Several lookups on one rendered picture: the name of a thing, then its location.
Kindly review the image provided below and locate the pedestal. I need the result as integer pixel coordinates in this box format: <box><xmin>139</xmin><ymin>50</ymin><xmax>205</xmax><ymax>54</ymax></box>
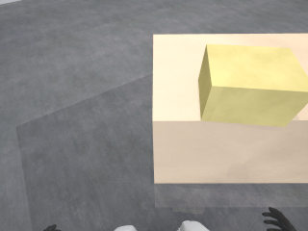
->
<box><xmin>152</xmin><ymin>33</ymin><xmax>308</xmax><ymax>184</ymax></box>

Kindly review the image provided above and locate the robot right thigh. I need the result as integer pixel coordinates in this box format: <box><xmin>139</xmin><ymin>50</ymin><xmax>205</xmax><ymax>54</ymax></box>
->
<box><xmin>177</xmin><ymin>220</ymin><xmax>210</xmax><ymax>231</ymax></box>

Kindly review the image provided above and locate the carton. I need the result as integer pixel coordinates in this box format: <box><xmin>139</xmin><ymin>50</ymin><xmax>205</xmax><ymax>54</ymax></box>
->
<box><xmin>198</xmin><ymin>43</ymin><xmax>308</xmax><ymax>127</ymax></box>

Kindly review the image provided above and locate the right robot hand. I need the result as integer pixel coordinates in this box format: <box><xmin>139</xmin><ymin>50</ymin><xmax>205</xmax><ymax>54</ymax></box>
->
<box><xmin>262</xmin><ymin>207</ymin><xmax>296</xmax><ymax>231</ymax></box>

